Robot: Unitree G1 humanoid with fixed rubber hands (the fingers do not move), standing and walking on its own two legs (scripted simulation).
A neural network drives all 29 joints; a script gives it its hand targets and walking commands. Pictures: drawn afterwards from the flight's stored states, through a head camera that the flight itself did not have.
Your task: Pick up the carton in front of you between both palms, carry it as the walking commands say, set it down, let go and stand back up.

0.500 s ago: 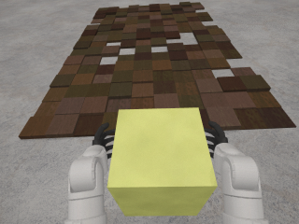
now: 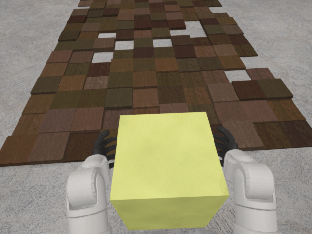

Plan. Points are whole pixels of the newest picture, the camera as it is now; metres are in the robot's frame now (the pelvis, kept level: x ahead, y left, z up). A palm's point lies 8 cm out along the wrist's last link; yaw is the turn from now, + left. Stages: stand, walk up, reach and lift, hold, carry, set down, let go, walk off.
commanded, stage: carry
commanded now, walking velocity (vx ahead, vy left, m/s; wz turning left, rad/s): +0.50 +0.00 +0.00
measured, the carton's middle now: (165, 174) +0.27 +0.00 +0.00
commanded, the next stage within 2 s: none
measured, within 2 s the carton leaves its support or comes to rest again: neither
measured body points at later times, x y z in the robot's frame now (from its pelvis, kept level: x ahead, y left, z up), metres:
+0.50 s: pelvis +0.33 -0.04 +0.00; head +0.38 -0.04 +0.44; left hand +0.66 +0.15 +0.07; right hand +0.69 -0.15 +0.07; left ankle +0.33 +0.10 -0.67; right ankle +0.33 -0.10 -0.74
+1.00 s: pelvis +0.66 +0.02 +0.00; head +0.76 +0.03 +0.44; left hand +1.06 +0.16 +0.09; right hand +1.05 -0.14 +0.09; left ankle +0.60 +0.09 -0.74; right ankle +0.75 -0.11 -0.68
